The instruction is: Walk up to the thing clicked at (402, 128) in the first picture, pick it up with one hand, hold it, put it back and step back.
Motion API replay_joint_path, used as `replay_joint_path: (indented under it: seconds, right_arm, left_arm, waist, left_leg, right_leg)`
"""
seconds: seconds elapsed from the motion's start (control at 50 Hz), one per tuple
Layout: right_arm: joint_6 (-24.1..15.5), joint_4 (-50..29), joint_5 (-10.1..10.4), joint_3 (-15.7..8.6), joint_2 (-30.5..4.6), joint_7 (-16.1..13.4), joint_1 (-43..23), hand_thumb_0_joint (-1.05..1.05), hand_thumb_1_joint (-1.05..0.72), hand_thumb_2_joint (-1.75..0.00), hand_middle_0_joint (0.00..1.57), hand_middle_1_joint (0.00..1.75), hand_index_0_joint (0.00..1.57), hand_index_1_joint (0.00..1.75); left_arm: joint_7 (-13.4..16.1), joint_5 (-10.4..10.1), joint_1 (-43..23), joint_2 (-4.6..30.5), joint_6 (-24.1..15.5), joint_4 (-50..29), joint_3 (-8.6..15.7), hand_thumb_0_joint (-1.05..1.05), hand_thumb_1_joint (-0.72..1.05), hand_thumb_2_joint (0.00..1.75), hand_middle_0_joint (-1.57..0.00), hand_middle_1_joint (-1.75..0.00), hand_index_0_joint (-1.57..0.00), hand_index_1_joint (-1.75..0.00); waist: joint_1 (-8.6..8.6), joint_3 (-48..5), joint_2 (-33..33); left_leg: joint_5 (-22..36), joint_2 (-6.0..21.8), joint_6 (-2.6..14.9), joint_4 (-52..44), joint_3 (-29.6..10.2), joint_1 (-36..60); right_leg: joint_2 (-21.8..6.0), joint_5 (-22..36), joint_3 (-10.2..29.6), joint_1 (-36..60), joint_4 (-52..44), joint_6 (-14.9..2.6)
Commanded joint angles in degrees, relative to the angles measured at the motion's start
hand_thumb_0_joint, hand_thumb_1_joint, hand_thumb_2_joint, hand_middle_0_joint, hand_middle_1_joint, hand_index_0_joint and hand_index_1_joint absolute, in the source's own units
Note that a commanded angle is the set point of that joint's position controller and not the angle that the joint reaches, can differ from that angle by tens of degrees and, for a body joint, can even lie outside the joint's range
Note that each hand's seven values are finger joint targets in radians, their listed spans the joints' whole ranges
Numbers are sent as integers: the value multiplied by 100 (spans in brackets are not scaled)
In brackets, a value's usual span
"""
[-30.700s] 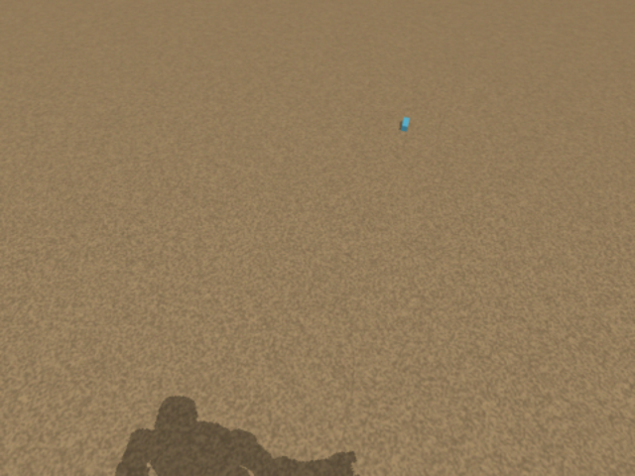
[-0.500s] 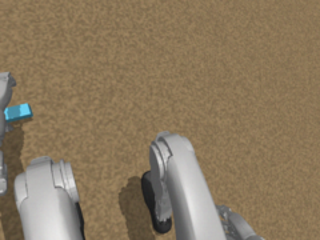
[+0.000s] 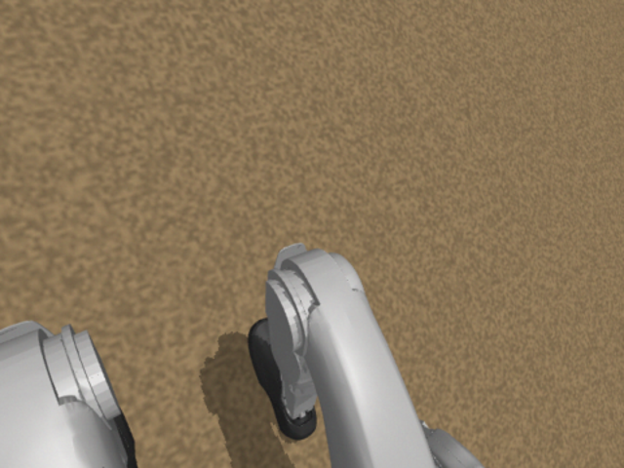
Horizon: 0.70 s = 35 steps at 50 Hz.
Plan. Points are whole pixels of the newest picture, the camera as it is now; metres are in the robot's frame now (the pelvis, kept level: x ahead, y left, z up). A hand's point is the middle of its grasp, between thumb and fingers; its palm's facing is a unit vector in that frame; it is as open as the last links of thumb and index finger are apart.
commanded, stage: rest palm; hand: left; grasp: from above
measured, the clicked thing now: out of the picture +0.44 +0.31 -0.28
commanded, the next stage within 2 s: close in 0.76 s
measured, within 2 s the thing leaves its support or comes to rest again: neither
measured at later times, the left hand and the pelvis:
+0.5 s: hand out of the picture +0.43 +0.30 -0.25, palm faces -0.43 -0.17 -0.88, open 12.5 cm; pelvis +0.00 +0.01 +0.00, yaw -2 degrees
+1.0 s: hand out of the picture +0.43 +0.30 -0.26, palm faces -0.44 -0.14 -0.89, open 11.8 cm; pelvis -0.01 +0.01 +0.00, yaw -3 degrees
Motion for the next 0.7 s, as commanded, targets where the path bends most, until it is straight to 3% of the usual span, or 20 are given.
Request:
replay_joint_path:
  seconds: [0.0, 0.02, 0.08, 0.16, 0.2, 0.22, 0.28, 0.34, 0.38, 0.42, 0.44, 0.5, 0.56, 0.58, 0.62, 0.68]
  right_arm:
    - [-118, 78, -33, -474, -1814, 75, 1163, 0, -89, -90, 20, 30, 20, 30]
    - [-133, 45, -52, -476, -1804, 106, 1111, 0, -89, -90, 20, 30, 20, 30]
    - [-175, 57, -40, -433, -1810, 159, 1064, 0, -89, -90, 20, 30, 20, 30]
    - [-271, 52, -28, -408, -1846, 212, 978, 0, -89, -90, 20, 30, 20, 30]
    - [-269, 83, -23, -389, -1885, 215, 1008, 0, -89, -90, 20, 30, 20, 30]
    - [-280, 28, -18, -384, -1873, 220, 975, 0, -89, -90, 20, 30, 20, 30]
    - [-325, 54, -33, -314, -1875, 241, 919, 0, -89, -90, 20, 30, 20, 30]
    - [-363, 44, -39, -357, -1965, 265, 806, 0, -89, -90, 20, 30, 20, 30]
    - [-369, 12, -42, -270, -1937, 277, 864, 0, -89, -90, 20, 30, 20, 30]
    - [-391, 31, -75, -232, -1929, 295, 849, 0, -89, -90, 20, 30, 20, 30]
    - [-418, 37, -58, -265, -1969, 294, 725, 0, -89, -90, 20, 30, 20, 30]
    - [-453, 32, -49, -230, -2031, 301, 762, 0, -89, -90, 20, 30, 20, 30]
    - [-473, -15, -61, -220, -2024, 318, 610, 0, -89, -90, 20, 30, 20, 30]
    - [-484, -2, -70, -179, -2029, 329, 650, 0, -89, -90, 20, 30, 20, 30]
    - [-505, -63, -78, -205, -2084, 345, 618, 0, -89, -90, 20, 30, 20, 30]
    - [-568, -9, -56, -122, -2058, 382, 666, 0, -89, -90, 20, 30, 20, 30]
  left_arm:
    - [337, -95, -1338, 1384, 15, -489, 208, 0, -26, 77, -32, -70, -30, -71]
    - [329, -96, -1286, 1247, 28, -449, 97, 0, -24, 75, -32, -70, -31, -71]
    - [341, -167, -1322, 1307, 52, -352, 133, 0, -25, 75, -32, -70, -31, -71]
    - [333, -211, -1406, 1166, 50, -264, -91, 0, -24, 75, -33, -70, -32, -71]
    - [378, -234, -1383, 1373, 23, -299, 60, 0, -26, 75, -31, -71, -30, -72]
    - [374, -182, -1380, 1252, 17, -342, -44, 0, -26, 75, -32, -70, -31, -71]
    - [412, -170, -1499, 1343, 4, -204, 9, 0, -25, 75, -32, -71, -31, -72]
    - [440, -137, -1558, 1225, -15, -176, -154, 0, -23, 72, -32, -72, -32, -72]
    - [486, -147, -1498, 1369, -24, -152, -48, 0, -24, 73, -32, -72, -32, -72]
    - [509, -107, -1495, 1307, -13, -2, -104, 0, -21, 71, -33, -72, -33, -72]
    - [500, -138, -1508, 1196, 5, 7, -238, 0, -22, 72, -33, -72, -33, -72]
    - [568, -150, -1606, 1365, 13, -55, -158, 0, -22, 71, -33, -72, -33, -72]
    - [596, -143, -1561, 1211, 52, 29, -328, 0, -21, 71, -33, -73, -33, -73]
    - [633, -152, -1571, 1303, 54, -5, -246, 0, -21, 70, -33, -73, -33, -73]
    - [632, -170, -1525, 1177, 67, 43, -376, 0, -21, 71, -34, -73, -34, -72]
    - [639, -235, -1566, 1219, 76, 67, -355, 0, -21, 71, -34, -72, -34, -72]
  waist:
    - [-108, -3837, 2684]
    - [-111, -3797, 2702]
    - [-159, -3746, 2564]
    - [-226, -3656, 2559]
    - [-186, -3707, 2523]
    - [-163, -3737, 2620]
    - [-256, -3480, 2574]
    - [-295, -3380, 2657]
    - [-297, -3488, 2527]
    - [-345, -3386, 2552]
    - [-355, -3279, 2577]
    - [-346, -3354, 2739]
    - [-376, -3201, 2677]
    - [-369, -3224, 2723]
    - [-426, -3129, 2630]
    - [-435, -3116, 2609]
  left_leg:
    - [1352, 65, 285, -1355, 839, 2947]
    - [1380, 80, 281, -1352, 838, 2950]
    - [1360, 97, 303, -1288, 796, 2806]
    - [1320, 109, 309, -1239, 771, 2824]
    - [1303, 120, 310, -1252, 735, 2754]
    - [1341, 113, 298, -1310, 758, 2861]
    - [1159, 119, 288, -1300, 704, 2767]
    - [1093, 130, 263, -1345, 667, 2822]
    - [1162, 125, 291, -1305, 679, 2813]
    - [1148, 127, 287, -1295, 670, 2781]
    - [1075, 132, 271, -1288, 670, 2784]
    - [1138, 135, 244, -1373, 620, 2898]
    - [1009, 147, 237, -1353, 604, 2839]
    - [1041, 151, 220, -1419, 565, 2897]
    - [973, 150, 253, -1352, 608, 2804]
    - [1097, 154, 230, -1347, 550, 2850]
  right_leg:
    - [182, 1708, -779, 2199, -1220, -431]
    - [206, 1748, -771, 2224, -1224, -431]
    - [219, 1763, -781, 2291, -1239, -409]
    - [236, 1744, -797, 2282, -1234, -401]
    - [254, 1741, -800, 2376, -1275, -397]
    - [260, 1746, -802, 2374, -1279, -412]
    - [239, 1569, -895, 2186, -1241, -407]
    - [259, 1499, -922, 2102, -1244, -418]
    - [272, 1602, -895, 2334, -1308, -393]
    - [257, 1589, -939, 2203, -1290, -379]
    - [261, 1528, -921, 2154, -1250, -390]
    - [259, 1559, -965, 2177, -1245, -410]
    - [280, 1467, -976, 2112, -1261, -404]
    - [271, 1475, -1005, 2099, -1251, -411]
    - [300, 1481, -981, 2135, -1324, -394]
    - [263, 1563, -1016, 2142, -1265, -376]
